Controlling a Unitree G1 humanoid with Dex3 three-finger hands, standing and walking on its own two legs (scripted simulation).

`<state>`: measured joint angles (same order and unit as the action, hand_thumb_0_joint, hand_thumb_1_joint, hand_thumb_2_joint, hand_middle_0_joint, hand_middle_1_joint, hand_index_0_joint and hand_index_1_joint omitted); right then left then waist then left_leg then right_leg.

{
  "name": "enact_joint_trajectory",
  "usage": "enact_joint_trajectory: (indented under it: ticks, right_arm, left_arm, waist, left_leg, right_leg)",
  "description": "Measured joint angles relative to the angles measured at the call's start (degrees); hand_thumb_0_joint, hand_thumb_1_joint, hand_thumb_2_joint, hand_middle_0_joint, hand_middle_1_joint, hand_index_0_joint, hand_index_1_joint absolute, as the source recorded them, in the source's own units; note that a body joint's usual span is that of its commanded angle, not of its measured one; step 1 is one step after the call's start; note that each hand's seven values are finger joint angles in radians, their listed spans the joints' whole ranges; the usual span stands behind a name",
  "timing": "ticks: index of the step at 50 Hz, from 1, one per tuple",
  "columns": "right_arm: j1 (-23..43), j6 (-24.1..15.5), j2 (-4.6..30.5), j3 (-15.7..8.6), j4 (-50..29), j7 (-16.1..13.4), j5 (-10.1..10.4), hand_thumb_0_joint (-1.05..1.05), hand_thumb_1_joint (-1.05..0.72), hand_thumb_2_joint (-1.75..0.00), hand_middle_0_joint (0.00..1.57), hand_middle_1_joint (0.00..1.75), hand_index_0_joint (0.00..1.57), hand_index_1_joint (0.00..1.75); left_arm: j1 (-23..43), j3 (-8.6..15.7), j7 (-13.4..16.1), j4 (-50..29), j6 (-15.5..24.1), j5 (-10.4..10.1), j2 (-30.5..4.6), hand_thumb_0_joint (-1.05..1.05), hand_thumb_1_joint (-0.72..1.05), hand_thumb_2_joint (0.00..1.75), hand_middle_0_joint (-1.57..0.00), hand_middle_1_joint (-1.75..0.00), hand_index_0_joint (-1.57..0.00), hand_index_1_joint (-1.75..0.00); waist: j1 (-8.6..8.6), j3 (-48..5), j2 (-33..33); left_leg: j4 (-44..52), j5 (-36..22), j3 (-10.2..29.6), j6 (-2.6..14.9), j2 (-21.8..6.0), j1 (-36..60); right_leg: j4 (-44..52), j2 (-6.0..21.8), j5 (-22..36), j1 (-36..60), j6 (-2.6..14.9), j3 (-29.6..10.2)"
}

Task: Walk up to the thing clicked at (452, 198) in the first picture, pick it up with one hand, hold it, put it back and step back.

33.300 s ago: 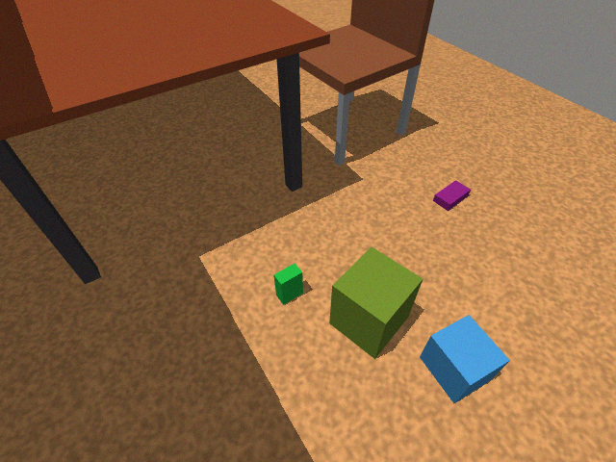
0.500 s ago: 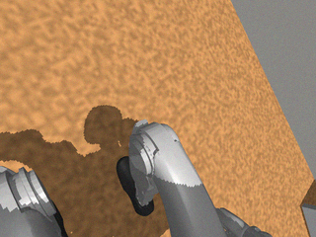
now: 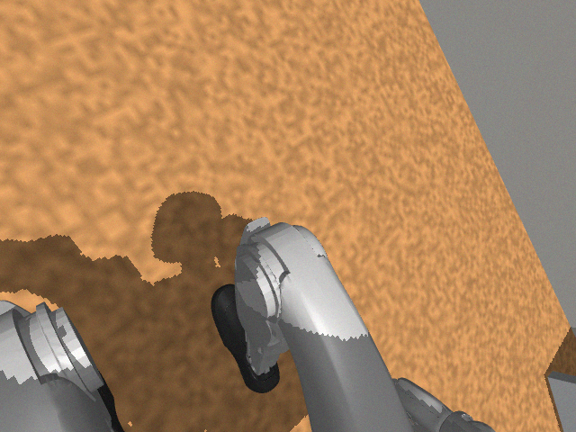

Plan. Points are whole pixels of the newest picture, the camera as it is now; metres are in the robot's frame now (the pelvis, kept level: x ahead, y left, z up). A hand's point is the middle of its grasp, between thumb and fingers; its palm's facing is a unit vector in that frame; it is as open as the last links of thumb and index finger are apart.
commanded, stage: close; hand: left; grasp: from above
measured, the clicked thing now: out of the picture +0.42 +0.36 -0.29
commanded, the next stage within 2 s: settle in 0.18 s
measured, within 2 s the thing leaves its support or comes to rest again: leaves its support in 0.58 s
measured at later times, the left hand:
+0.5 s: hand out of the picture +0.41 +0.36 -0.27, palm faces -0.37 -0.27 -0.89, open 11.2 cm
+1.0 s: hand out of the picture +0.41 +0.37 -0.19, palm faces -0.33 -0.25 -0.91, open 11.2 cm
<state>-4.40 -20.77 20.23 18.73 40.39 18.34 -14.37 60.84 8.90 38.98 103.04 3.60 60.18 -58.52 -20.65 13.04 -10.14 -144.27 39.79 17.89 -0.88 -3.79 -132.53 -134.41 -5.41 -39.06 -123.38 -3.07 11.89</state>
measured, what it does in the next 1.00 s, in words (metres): stands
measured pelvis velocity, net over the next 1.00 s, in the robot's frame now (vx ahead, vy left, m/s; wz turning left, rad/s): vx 0.01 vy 0.00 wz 0.06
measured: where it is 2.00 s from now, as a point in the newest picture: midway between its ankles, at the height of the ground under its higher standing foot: (184, 393)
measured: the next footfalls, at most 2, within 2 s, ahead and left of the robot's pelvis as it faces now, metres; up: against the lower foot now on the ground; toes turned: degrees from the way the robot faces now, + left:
none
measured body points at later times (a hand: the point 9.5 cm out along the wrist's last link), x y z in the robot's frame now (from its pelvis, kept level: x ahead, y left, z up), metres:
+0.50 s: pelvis +0.00 +0.00 +0.00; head +0.28 +0.14 +0.32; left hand +0.43 +0.37 -0.21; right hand +0.06 -0.24 -0.05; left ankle +0.07 +0.14 -0.28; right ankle +0.12 -0.12 -0.28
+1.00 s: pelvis +0.01 +0.00 +0.00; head +0.24 +0.11 +0.37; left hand +0.43 +0.38 -0.13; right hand +0.10 -0.25 -0.08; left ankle +0.07 +0.14 -0.28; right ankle +0.12 -0.12 -0.28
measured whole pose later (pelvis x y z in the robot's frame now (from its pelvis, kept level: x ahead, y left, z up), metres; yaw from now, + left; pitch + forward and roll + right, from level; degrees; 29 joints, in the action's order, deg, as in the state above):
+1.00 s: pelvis +0.01 +0.00 +0.00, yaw +3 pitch +31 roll -11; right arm -7.2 -15.5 18.9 8.6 42.3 18.8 -9.0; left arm 55.1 7.4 28.1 86.3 -2.8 58.8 -44.2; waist -14.8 0.4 -2.5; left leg -141.0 38.9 12.8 -0.5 -3.9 -135.0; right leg -134.7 -4.1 -39.8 -127.5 -2.2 8.1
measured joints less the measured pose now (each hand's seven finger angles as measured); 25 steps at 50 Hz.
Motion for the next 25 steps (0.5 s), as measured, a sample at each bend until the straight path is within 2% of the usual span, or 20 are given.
enact_joint_trajectory:
  ticks: [16,25]
  right_arm:
    - [-0.1,0.5,0.09,0.28,-0.39,-0.35,0.06,0.0,-0.91,-0.9,0.2,0.3,0.19,0.3]
    - [-0.57,0.87,-0.12,-0.06,-0.4,-0.46,0.37,0.0,-0.92,-0.9,0.2,0.3,0.19,0.3]
  left_arm:
    - [-0.12,-0.64,-0.12,-0.43,0.0,-0.63,-0.06,0.0,-0.08,0.4,-0.59,-0.53,-0.63,-0.52]
    - [-0.55,-0.64,-1.75,-2.07,-0.73,-0.69,0.55,-0.01,-0.12,0.44,-0.63,-0.53,-0.66,-0.51]
  waist:
    - [0.01,0.01,-0.05]
    - [0.21,-0.3,0.18]
  left_leg:
    - [0.18,0.0,0.08,-0.03,-0.07,0.12]
    - [0.32,-0.12,-0.05,0.02,0.01,-0.02]
  right_leg:
    - [0.26,-0.08,0.12,0.08,0.03,0.08]
    - [0.34,0.03,0.13,0.0,0.03,0.0]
